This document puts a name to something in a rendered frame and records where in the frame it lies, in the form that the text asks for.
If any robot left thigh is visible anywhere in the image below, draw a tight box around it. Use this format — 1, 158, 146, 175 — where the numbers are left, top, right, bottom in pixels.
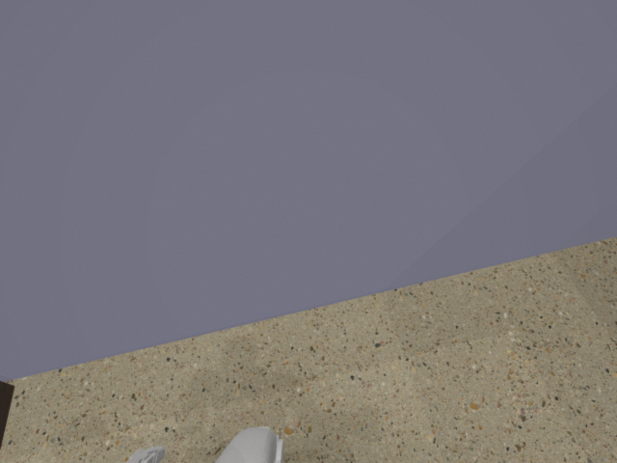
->
215, 427, 284, 463

